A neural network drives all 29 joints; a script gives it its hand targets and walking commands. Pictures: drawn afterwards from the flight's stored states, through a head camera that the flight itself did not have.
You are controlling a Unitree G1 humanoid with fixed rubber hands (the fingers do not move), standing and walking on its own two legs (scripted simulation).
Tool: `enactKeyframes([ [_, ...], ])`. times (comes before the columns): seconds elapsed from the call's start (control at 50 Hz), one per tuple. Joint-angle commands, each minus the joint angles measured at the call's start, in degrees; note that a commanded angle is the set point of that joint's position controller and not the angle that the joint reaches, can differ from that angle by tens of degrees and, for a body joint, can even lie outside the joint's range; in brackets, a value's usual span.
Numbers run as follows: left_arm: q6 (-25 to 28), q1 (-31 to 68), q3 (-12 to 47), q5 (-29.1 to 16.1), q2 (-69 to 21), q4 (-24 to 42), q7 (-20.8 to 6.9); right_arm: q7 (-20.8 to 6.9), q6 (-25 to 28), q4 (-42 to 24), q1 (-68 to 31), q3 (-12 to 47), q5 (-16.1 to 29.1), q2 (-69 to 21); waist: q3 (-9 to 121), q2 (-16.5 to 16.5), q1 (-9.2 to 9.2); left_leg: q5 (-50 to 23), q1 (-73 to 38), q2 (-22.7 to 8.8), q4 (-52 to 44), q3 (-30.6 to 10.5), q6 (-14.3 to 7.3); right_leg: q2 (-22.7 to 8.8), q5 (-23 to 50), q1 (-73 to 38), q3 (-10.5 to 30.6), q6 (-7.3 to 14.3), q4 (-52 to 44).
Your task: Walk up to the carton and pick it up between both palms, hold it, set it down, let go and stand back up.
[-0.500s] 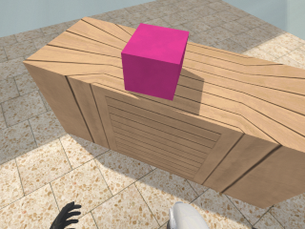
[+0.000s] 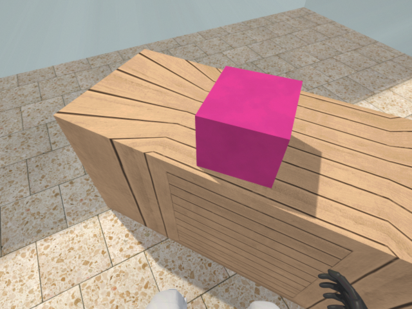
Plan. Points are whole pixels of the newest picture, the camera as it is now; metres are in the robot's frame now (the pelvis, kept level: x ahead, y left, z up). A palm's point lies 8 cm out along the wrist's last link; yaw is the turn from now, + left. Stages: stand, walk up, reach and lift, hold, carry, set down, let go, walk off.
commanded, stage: walk up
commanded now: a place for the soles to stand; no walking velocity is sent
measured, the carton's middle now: (247, 124) +0.57 -0.09 +0.01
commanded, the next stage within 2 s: none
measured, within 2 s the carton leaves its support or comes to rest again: neither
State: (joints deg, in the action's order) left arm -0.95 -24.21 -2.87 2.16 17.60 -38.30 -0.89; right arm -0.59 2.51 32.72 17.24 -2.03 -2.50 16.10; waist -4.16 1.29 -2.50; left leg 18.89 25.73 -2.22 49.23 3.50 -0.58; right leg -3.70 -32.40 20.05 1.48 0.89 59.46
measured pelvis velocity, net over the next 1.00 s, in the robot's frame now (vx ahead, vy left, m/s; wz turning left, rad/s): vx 0.08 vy -0.04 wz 0.02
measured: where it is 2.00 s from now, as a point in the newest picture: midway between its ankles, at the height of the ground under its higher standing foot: outside the picture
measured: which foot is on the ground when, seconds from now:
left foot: down 0.00-1.00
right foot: up 0.00-0.26, down 0.28-1.00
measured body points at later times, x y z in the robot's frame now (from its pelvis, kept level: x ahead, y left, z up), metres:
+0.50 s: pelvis +0.08 -0.03 +0.01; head +0.11 -0.04 +0.46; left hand +0.27 +0.21 -0.07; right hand +0.20 -0.30 -0.10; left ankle +0.08 +0.10 -0.70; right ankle +0.16 -0.16 -0.69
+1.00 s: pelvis +0.08 -0.04 +0.03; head +0.10 -0.04 +0.48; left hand +0.21 +0.22 -0.07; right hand +0.21 -0.30 -0.07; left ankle +0.08 +0.10 -0.69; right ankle +0.16 -0.16 -0.69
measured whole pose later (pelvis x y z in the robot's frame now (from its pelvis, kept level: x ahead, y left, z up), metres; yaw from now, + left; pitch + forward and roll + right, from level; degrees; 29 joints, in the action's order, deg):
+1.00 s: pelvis +0.08 -0.04 +0.03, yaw +1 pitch -2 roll +0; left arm -1.3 -12.1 -0.6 -0.1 16.0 -39.5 -1.6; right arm -0.8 0.3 35.4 17.0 -1.0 0.1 16.5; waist -3.1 0.2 -0.5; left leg 19.8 14.6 -0.5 36.1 -2.4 1.8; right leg -3.8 -12.4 20.8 -4.8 -0.2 35.2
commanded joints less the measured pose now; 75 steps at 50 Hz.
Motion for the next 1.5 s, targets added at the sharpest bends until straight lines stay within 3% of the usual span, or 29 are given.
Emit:
enactKeyframes([
  [0.0, -0.04, 5.78, -1.17, 0.60, 7.01, 9.51, -0.03, 3.05, 0.65, -1.82, 8.71, -4.34, 0.07, 13.71, -5.19, -9.11, 6.66, 15.96, -15.81, -23.42, -35.14, -39.10, -16.03, -1.22, 3.76, 27.94, 2.10, -1.44, 15.39],
  [0.1, -0.32, 5.07, -0.78, 0.06, 4.58, 8.68, -0.36, 2.83, 1.18, -1.66, 2.47, -2.59, -0.16, 11.32, -3.34, -14.18, 3.56, -21.02, -8.76, -18.81, -27.76, -20.80, -15.39, -2.34, 5.51, 15.00, 2.22, -2.50, 5.30],
  [0.16, 0.22, 5.31, -0.36, -0.89, 3.63, 7.82, -0.48, 2.61, 0.64, -3.19, -0.37, -1.96, 0.31, 10.67, 1.26, -16.29, 2.18, -36.88, -7.42, -13.31, -19.90, -8.83, -11.16, -1.20, 12.68, 3.29, -1.01, -1.16, -9.88],
  [0.2, 0.82, 4.31, -0.66, -1.03, 3.96, 6.46, -0.35, 2.01, -0.31, -3.55, -0.77, -1.96, 1.03, 11.88, 4.94, -14.38, 0.98, -34.40, -5.35, -10.72, -13.06, -5.79, -8.24, 2.13, 23.65, -6.64, -5.29, -0.18, -19.36],
  [0.24, 1.77, 4.24, -1.48, -0.81, 6.49, 5.54, 0.04, 1.32, -0.85, -3.52, 1.83, -0.96, 2.19, 10.30, 8.98, -6.04, 0.43, -26.02, -2.00, -6.91, -4.94, -3.14, -3.86, 2.27, 38.09, -17.02, -4.00, 1.58, -26.01],
  [0.26, 2.01, 5.30, -2.19, -0.39, 9.86, 6.31, 0.34, 1.15, -0.79, -4.02, 4.66, 0.01, 2.97, 7.86, 13.13, 0.55, 0.45, -15.97, 1.01, -4.33, 1.44, -1.15, -0.52, -4.59, 48.06, -21.38, 4.76, 5.04, -24.51],
  [0.28, 1.68, 7.13, -2.44, -1.19, 12.97, 8.16, 0.72, 1.50, -1.62, -4.32, 7.83, 0.77, 3.95, 6.49, 17.85, 6.60, 0.57, 2.68, -1.55, 0.07, 9.23, -0.28, 1.97, -16.67, 48.94, -17.70, 19.59, 13.53, -29.85],
  [0.3, 0.89, 9.39, -2.36, -2.09, 12.61, 8.29, 1.06, 2.28, -3.27, -3.45, 6.66, 0.14, 3.48, 7.70, 17.12, 7.29, 0.05, 19.60, -3.89, 0.26, 10.89, -3.38, 2.27, -19.29, 39.98, -12.39, 23.52, 18.57, -32.87],
  [0.32, 0.37, 11.05, -1.88, -2.31, 11.21, 8.47, 1.34, 2.55, -4.05, -3.59, 4.19, -0.25, 2.94, 8.12, 13.88, 7.50, -0.03, 21.61, -2.31, -0.58, 11.37, -4.84, 2.04, -18.04, 34.48, -10.17, 22.26, 18.20, -34.00],
  [0.36, -0.33, 14.26, -0.97, -2.00, 9.93, 8.84, 1.80, 2.62, -3.81, -3.61, 4.17, -0.45, 2.95, 7.32, 8.95, 8.89, 1.43, 17.97, -2.11, -0.88, 4.82, -4.85, 1.81, -14.69, 39.46, -6.84, 15.70, 15.14, -31.74],
  [0.4, -0.88, 19.30, -0.31, -1.89, 9.35, 9.05, 1.45, 2.49, -2.54, -2.26, 8.29, -0.70, 3.26, 6.83, 7.09, 10.28, 5.45, 1.93, -9.69, -1.15, -12.28, -3.81, 1.16, -9.99, 41.73, -1.52, 9.52, 9.66, -27.22],
  [0.42, -1.03, 19.96, 0.21, -2.21, 7.92, 9.20, 0.93, 2.22, -1.74, -2.27, 7.91, -1.10, 2.78, 8.42, 7.11, 8.05, 5.40, -5.59, -11.94, -2.39, -17.52, -6.56, 0.27, -7.28, 39.95, -0.15, 6.37, 6.74, -24.10],
  [0.46, -0.89, 16.47, 1.19, -3.20, 4.49, 9.31, 0.06, 1.91, -1.19, -3.87, -0.04, -2.20, 2.04, 13.53, 6.36, 0.60, 1.86, -3.07, -6.64, -10.09, -22.58, -18.42, -3.89, -1.54, 28.36, -1.19, 0.55, 1.71, -20.78],
  [0.48, -0.92, 15.91, 0.79, -3.04, 5.32, 8.00, 0.27, 1.57, -1.57, -3.80, -3.54, -2.57, 2.54, 13.76, 4.39, -0.48, 1.23, -1.39, 0.59, -9.52, -21.88, -16.52, -4.98, -0.38, 23.68, -7.90, 0.06, 1.67, -23.51],
  [0.56, 0.49, 18.19, 0.12, -2.72, 8.03, 7.10, -0.23, 0.83, -1.49, -3.28, -0.48, -0.97, 3.19, 8.92, 5.08, -0.27, 2.75, -2.72, -5.39, -3.32, -19.87, -9.74, -1.26, -4.83, 26.67, -5.56, 4.51, 3.97, -27.69],
  [0.96, 0.97, 14.34, -0.12, -2.17, 7.96, 4.48, -0.48, 0.09, -0.96, -2.76, -0.17, -1.83, 2.57, 8.55, 4.02, -0.41, 2.08, 1.41, -4.76, -2.03, -22.63, -11.36, -1.99, -5.48, 12.12, -5.16, 2.37, 2.56, -34.11],
  [0.98, 2.16, 5.04, -2.93, -0.52, 11.73, 3.73, 2.02, -1.34, -3.50, -4.83, -7.43, -3.57, -0.07, 12.70, -0.71, -2.54, 0.02, -3.20, 0.46, 0.85, -8.48, -3.85, -1.28, -13.00, 18.92, -6.15, 15.13, 5.50, -38.81],
  [1.0, 2.50, 0.85, -4.31, -0.02, 16.08, 2.07, 3.57, -1.82, -4.88, -5.66, -6.24, -3.31, -1.45, 10.73, 1.51, 3.62, -0.28, 7.94, 3.60, 2.20, 1.22, -3.06, 0.59, -20.81, 26.57, -10.47, 24.66, 10.37, -41.44],
  [1.04, 2.56, 0.34, -4.99, 0.93, 15.95, 2.38, 5.48, -1.55, -6.78, -4.44, -3.98, -3.88, -2.24, 9.08, 4.12, 4.39, 0.49, 15.64, 5.75, -0.53, 14.18, -7.73, 1.11, -24.99, 37.10, -12.55, 26.34, 15.34, -39.50],
  [1.08, 2.24, 1.86, -5.02, 1.27, 14.09, 3.36, 6.18, -1.63, -7.09, -4.51, -4.41, -3.47, -1.47, 7.66, 6.22, 5.27, 1.43, 13.09, 5.17, -2.18, 17.62, -9.32, 1.06, -21.57, 39.25, -12.39, 21.30, 14.92, -37.99],
  [1.16, 1.75, 5.40, -5.20, 2.18, 12.78, 4.77, 6.26, -2.69, -8.29, -4.58, -5.56, -2.81, -0.55, 6.52, 5.50, 9.86, 2.77, 10.15, 1.05, -3.50, 12.04, -7.88, 1.48, -16.33, 24.91, -6.87, 15.98, 11.15, -38.77],
  [1.2, 1.42, 7.27, -5.25, 2.19, 13.83, 6.12, 5.58, -3.06, -8.18, -3.59, -3.84, -2.87, 0.72, 6.88, 6.22, 13.35, 3.25, 11.06, -5.00, -2.99, 4.77, -6.18, 0.84, -14.77, 19.34, -2.50, 14.63, 10.29, -39.40],
  [1.24, 0.61, 11.06, -5.17, 1.76, 14.45, 8.02, 4.73, -3.47, -7.25, -0.97, 1.89, -3.18, 2.08, 7.29, 7.67, 14.28, 6.33, 4.88, -17.46, -0.88, -7.86, -2.78, -1.13, -9.92, 10.38, 6.69, 9.27, 6.13, -37.30],
  [1.26, 0.23, 10.98, -4.53, 1.07, 12.60, 8.78, 4.24, -3.35, -6.57, 1.11, 5.67, -3.92, 1.89, 8.34, 8.79, 8.72, 8.03, 1.20, -23.73, 0.52, -13.56, -2.27, -2.16, -5.69, 3.46, 12.45, 5.59, 3.69, -30.60],
  [1.28, 0.04, 8.50, -2.81, 0.01, 7.45, 9.52, 3.53, -3.01, -6.10, 1.80, 5.85, -5.26, 1.19, 12.61, 7.79, -5.86, 8.41, 8.66, -22.08, -2.88, -21.28, -9.67, -3.93, 1.67, -3.01, 17.50, -0.26, 0.84, -17.97],
  [1.3, 0.11, 8.12, -1.89, -0.99, 3.30, 11.60, 3.28, -2.33, -5.90, 0.11, 1.14, -6.11, 1.26, 17.89, 4.21, -16.98, 8.20, 22.76, -11.43, -15.42, -30.54, -28.68, -8.20, 9.13, -8.00, 21.75, -1.84, -2.18, -3.21],
  [1.32, -0.18, 10.22, -3.32, -0.84, 6.57, 12.01, 4.21, -1.04, -5.86, -0.85, -3.98, -6.31, 1.36, 21.61, 1.97, -16.29, 9.24, 29.22, -1.00, -22.40, -38.15, -37.19, -14.37, 7.88, -7.03, 19.47, 4.27, -2.03, 5.81],
  [1.38, 0.30, 4.71, -4.60, -1.23, 8.78, 8.73, 4.41, 0.60, -4.72, -1.16, -11.71, -4.09, -0.09, 15.04, -2.31, -10.20, 3.50, 8.70, -3.92, -16.46, -31.50, -21.39, -11.27, 8.13, 2.05, 19.21, 6.96, -0.74, 13.31],
  [1.48, -0.48, 4.82, -4.20, 0.09, 8.16, 8.81, 2.65, 1.46, -2.98, 0.25, -7.03, -2.82, 0.13, 10.28, -1.34, -8.63, 4.32, 2.68, -13.54, -20.35, -28.00, -24.03, -13.32, 5.12, 5.12, 20.52, 6.37, -2.92, 11.95],
])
